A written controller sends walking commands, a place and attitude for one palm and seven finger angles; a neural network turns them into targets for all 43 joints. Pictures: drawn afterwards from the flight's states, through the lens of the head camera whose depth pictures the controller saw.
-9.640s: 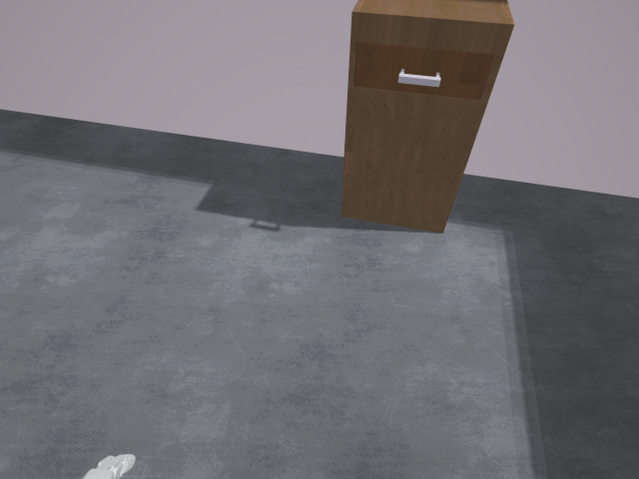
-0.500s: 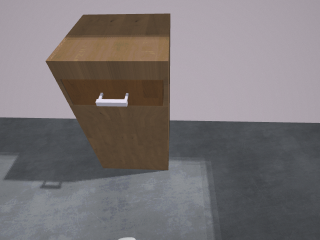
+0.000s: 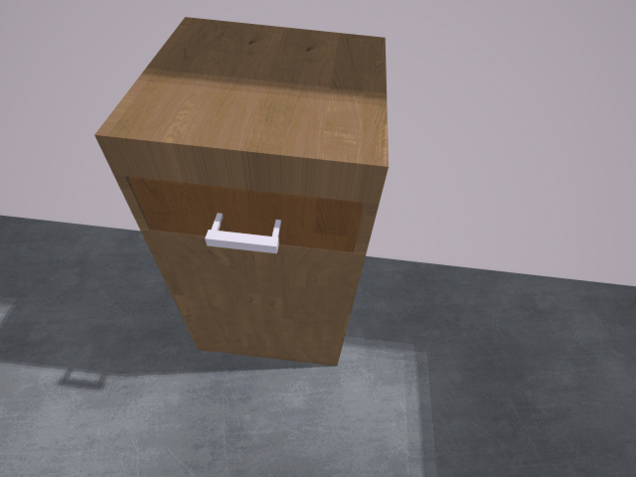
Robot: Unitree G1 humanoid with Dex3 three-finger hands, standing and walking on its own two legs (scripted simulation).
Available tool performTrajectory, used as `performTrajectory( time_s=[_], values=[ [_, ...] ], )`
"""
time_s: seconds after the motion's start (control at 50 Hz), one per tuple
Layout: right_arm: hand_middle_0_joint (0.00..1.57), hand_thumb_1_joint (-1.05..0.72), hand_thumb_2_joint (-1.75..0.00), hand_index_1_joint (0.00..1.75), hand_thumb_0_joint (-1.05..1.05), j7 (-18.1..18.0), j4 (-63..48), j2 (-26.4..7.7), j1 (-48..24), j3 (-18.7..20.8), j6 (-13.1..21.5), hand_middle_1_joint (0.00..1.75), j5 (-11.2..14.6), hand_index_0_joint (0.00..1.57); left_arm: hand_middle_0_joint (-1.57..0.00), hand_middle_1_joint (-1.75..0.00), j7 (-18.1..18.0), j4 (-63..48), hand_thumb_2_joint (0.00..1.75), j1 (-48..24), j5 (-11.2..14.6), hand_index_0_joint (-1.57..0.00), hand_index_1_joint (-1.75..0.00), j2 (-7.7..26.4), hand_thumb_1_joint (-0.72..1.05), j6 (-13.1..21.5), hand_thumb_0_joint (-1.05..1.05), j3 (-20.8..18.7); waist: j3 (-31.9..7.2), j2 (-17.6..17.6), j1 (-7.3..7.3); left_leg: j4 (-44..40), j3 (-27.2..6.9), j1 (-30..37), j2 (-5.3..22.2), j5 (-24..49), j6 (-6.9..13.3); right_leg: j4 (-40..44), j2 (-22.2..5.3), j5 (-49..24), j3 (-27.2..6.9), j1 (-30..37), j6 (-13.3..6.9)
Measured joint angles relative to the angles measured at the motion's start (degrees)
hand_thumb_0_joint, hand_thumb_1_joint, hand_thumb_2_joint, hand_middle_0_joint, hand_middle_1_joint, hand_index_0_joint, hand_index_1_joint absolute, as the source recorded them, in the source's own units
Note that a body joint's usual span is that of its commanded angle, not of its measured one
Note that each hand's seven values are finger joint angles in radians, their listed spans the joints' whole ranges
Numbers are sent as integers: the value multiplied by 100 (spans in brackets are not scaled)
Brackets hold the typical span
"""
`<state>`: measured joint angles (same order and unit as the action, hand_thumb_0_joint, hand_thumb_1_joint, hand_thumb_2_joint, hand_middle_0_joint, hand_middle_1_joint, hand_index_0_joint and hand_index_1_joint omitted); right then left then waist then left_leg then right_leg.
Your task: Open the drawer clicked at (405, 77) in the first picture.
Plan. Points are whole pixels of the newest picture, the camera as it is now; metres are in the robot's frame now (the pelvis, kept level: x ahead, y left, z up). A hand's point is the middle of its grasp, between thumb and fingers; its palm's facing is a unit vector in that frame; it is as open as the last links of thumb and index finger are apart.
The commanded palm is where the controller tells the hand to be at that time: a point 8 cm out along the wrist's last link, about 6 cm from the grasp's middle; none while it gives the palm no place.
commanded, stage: come to a stop and stand still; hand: left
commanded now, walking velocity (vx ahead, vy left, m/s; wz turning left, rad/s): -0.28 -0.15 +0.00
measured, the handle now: (245, 232) +0.51 +0.17 -0.08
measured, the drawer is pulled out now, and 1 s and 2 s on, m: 0.00 0.00 0.00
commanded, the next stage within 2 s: look again from close up in 1.38 s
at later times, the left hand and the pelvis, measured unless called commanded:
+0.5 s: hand out of the picture +0.04 +0.10 -0.15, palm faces +0.04 -0.96 -0.29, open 7.3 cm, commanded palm none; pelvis -0.02 -0.09 +0.00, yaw +0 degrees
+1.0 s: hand out of the picture -0.03 +0.16 -0.18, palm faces +0.08 -0.98 -0.21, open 7.4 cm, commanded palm none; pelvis -0.01 -0.03 +0.00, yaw +0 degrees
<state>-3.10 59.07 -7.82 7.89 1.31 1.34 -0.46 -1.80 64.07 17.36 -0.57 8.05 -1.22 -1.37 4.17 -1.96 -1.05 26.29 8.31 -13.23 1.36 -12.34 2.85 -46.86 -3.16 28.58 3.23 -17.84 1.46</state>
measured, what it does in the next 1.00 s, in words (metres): steps on the spot: right foot, then left foot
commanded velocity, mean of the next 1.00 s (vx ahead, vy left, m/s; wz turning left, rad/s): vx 0.01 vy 0.08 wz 0.00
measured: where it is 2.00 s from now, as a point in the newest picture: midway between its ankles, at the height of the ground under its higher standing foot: outside the picture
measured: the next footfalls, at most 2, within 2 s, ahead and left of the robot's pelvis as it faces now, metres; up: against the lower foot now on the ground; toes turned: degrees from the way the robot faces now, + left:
right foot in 0.30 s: +0.01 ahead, -0.15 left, +0.00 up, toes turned -3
left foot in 0.82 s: -0.03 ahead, +0.09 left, +0.00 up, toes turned -2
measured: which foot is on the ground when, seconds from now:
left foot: down 0.00-0.30, up 0.32-0.80, down 0.82-1.00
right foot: up 0.00-0.28, down 0.30-1.00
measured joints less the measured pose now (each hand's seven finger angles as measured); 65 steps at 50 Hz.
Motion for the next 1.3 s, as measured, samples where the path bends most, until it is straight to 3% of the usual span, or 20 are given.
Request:
performTrajectory(
  time_s=[0.1, 0.16, 0.22, 0.3, 0.38, 0.46, 0.52, 0.66, 0.74, 0.82, 0.9, 0.96, 1.02, 1.12, 1.3],
  values=[
    [20, -95, -89, 30, -1, -12, -16, -66, -61, 78, -188, 30, -32, 21, -20, -30, 3, -360, 90, -401, -38, -20, -30, 217, 91, -180, 0, -183, 130, 67, 62, -108, -31, 35, 148, 85, -95, -1088, 151, -135, -211, -687, 47],
    [20, -93, -89, 30, 0, 23, 21, -117, -11, 127, -283, 30, -66, 21, -20, -30, 5, -559, 90, -586, -30, -20, -30, 361, 91, -244, 0, -276, 115, 90, 76, -24, -54, -12, 254, 70, -202, -1176, 156, -283, -284, -778, 47],
    [20, -92, -89, 30, 0, 80, 37, -208, 40, 185, -344, 30, -101, 21, -20, -30, 12, -696, 90, -713, -26, -20, -30, 416, 91, -230, 0, -288, 88, 184, 112, 132, -84, -92, 353, 26, -322, -545, 69, -352, -223, -512, 17],
    [20, -91, -89, 30, 1, 176, 27, -316, 191, 231, -385, 30, -67, 20, -20, -30, 20, -794, 90, -661, -57, -20, -30, 431, 91, -20, 0, -211, -83, 246, 119, 667, -76, -365, 393, -211, -512, 1194, -61, -982, -163, 266, -52],
    [20, -91, -89, 30, 1, 223, 14, -523, 293, 309, -557, 30, -45, 20, -20, -30, 44, -726, 90, -599, -96, -20, -30, 128, 91, 25, 0, -55, -126, 589, 171, 1986, -674, -795, 101, -1444, -426, 1142, 32, -934, -67, 272, -218],
    [19, -91, -90, 30, 1, 292, 25, -581, 417, 320, -583, 30, -58, 20, -20, -30, 40, -725, 90, -483, -77, -20, -30, -43, 91, 9, 0, -26, -184, 568, 145, 3147, -808, -1073, -151, -1056, -456, 1603, -29, -1254, -84, 406, -264],
    [19, -91, -90, 30, 1, 333, 32, -579, 538, 319, -585, 30, -68, 20, -20, -30, 11, -744, 90, -449, -68, -21, -30, -30, 92, 20, 0, -64, -196, 496, 104, 3401, -867, -1099, -172, -745, -526, 1858, -66, -1411, -35, 446, -285],
    [19, -91, -90, 30, 1, 340, 43, -612, 588, 289, -613, 30, -77, 20, -20, -30, -3, -712, 90, -277, -107, -21, -30, 44, 91, 64, 0, -102, -162, 336, -60, 2723, -899, -797, -57, -851, -581, 2084, -169, -1587, 32, 379, -247],
    [19, -91, -90, 30, 1, 324, -25, -591, 481, 239, -510, 29, -38, 20, -20, -30, 36, -587, 90, -135, -146, -21, -30, 115, 91, 28, 0, -128, -144, 233, -153, 1612, -792, -380, -33, -1062, -500, 2104, -222, -1633, -4, 320, -147],
    [19, -91, -90, 30, 1, 280, -130, -548, 459, 140, -271, 29, -5, 20, -20, -30, 44, -412, 90, 20, -81, -21, -30, 188, 90, -52, 0, -143, -240, 280, -145, 31, -723, 301, 36, -382, -388, 1767, -124, -1478, 32, 155, 26],
    [19, -91, -90, 30, 1, 212, -35, -205, 474, 9, -219, 29, -48, 20, -20, -30, 30, -199, 90, 15, -56, -20, -30, 369, 91, -150, 1, -160, -329, -58, -139, 38, -640, 422, -109, -618, -309, 1118, -149, -734, -104, 13, -27],
    [20, -93, -89, 30, 1, 91, 44, -72, 484, -46, -177, 30, -48, 20, -20, -30, 44, -103, 90, -46, -40, -20, -30, 350, 91, -119, 1, -102, -351, -101, -116, -163, -597, 589, -183, -534, -259, 913, -90, -673, -96, 74, -57],
    [20, -94, -89, 30, 1, 62, 116, -79, 463, -75, -141, 30, -31, 20, -20, -30, 55, -77, 90, -120, -17, -20, -30, 258, 91, -18, 1, -32, -304, -86, -97, -142, -521, 650, -301, -587, -223, 1465, -75, -1155, -103, 370, -66],
    [20, -95, -89, 30, 1, 43, 290, -232, 468, -25, -137, 30, 19, 20, -20, -30, -9, 31, 90, -236, -19, -20, -30, -14, 92, 111, 1, 83, -289, 332, 28, -98, -551, 736, -162, -698, -220, 1844, 72, -1178, -45, 650, -62],
    [20, -93, -89, 30, 1, 57, 604, -76, 766, -135, -86, 30, 4, 20, -20, -30, -52, 77, 90, -424, 28, -20, -30, 110, 93, 94, 1, 84, -254, 219, 113, -356, -553, 940, -124, -614, -231, 2124, 121, -1266, -32, 865, -69]
  ],
)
